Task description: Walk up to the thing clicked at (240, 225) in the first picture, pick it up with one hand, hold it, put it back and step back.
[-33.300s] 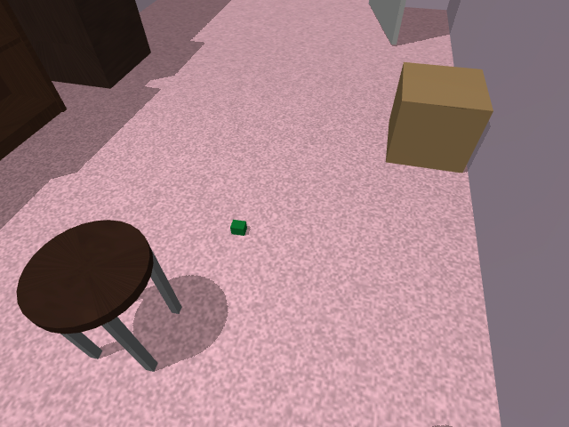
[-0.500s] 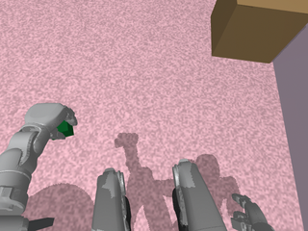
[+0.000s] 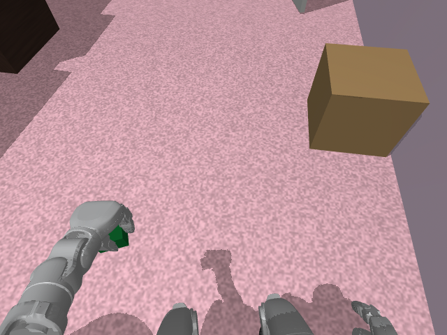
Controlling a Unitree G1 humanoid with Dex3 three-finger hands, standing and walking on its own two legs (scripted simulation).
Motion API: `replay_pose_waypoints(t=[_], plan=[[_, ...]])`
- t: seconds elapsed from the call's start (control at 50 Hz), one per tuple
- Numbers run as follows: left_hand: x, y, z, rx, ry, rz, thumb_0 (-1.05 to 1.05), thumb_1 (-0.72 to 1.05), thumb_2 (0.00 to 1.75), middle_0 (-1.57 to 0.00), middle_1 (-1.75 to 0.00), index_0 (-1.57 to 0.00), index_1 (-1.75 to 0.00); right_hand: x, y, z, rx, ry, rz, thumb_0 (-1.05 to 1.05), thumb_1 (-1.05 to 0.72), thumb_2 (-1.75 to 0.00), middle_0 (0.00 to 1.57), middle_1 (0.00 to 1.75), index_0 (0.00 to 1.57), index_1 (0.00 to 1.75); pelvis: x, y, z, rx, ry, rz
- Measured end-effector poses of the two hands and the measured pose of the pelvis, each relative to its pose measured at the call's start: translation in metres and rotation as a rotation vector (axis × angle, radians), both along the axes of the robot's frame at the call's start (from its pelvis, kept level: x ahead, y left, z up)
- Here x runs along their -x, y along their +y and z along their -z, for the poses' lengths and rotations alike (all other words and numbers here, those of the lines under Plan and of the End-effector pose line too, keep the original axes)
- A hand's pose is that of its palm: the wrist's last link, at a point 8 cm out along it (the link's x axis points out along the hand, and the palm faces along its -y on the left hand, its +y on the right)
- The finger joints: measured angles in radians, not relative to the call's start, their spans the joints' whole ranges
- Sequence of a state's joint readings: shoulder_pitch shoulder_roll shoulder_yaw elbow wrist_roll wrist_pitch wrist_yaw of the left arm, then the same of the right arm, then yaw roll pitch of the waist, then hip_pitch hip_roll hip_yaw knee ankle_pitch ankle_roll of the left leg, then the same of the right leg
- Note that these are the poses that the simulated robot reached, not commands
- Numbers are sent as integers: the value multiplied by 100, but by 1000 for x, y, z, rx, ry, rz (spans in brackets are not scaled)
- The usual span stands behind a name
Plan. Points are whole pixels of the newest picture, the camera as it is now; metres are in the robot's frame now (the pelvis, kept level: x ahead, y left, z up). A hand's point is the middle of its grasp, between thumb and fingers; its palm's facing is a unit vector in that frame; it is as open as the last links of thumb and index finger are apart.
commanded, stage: lift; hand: left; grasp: from above
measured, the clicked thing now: (110, 235) +0.36 +0.24 -0.11
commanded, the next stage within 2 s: hold in 0.24 s
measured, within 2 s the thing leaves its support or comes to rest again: neither
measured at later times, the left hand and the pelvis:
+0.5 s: hand (96, 216) +0.35 +0.23 +0.00, palm faces -0.48 +0.01 -0.87, open 5.7 cm; pelvis +0.04 +0.01 +0.05, yaw -1 degrees
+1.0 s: hand (91, 210) +0.35 +0.22 +0.03, palm faces -0.47 +0.02 -0.88, open 5.9 cm; pelvis +0.04 +0.00 +0.07, yaw -1 degrees
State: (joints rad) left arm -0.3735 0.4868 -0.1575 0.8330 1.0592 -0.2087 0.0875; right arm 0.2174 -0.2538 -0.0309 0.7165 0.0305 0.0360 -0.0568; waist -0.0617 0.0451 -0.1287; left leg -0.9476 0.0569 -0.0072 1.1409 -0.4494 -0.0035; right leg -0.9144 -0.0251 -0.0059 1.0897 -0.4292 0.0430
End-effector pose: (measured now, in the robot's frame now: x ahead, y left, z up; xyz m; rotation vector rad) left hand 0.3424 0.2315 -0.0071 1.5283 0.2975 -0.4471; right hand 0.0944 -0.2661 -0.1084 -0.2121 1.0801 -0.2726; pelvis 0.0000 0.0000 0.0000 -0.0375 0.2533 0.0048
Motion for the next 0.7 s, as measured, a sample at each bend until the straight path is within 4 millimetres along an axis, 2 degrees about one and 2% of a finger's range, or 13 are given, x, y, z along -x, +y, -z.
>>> replay_pose_waypoints(t=[0.18,0.3,0.7], plan=[[-13,-4,-32,0,-1,-15,-7,53,7,-89,-20,-112,-22,-4,3,-24,-18,10,27,1,-92,-90,20,30,20,30,-15,1,-27,-10,-44,9],[-16,-3,-46,7,24,-12,-7,53,7,-89,-20,-112,-21,-11,6,-35,-26,10,34,1,-92,-90,20,30,20,30,-24,3,-40,-14,-67,14],[-22,-1,-82,7,20,19,-7,52,9,-87,-21,-110,-22,-52,10,-60,-32,-45,14,1,-91,-90,20,30,20,30,-44,5,-61,-19,-125,18]])
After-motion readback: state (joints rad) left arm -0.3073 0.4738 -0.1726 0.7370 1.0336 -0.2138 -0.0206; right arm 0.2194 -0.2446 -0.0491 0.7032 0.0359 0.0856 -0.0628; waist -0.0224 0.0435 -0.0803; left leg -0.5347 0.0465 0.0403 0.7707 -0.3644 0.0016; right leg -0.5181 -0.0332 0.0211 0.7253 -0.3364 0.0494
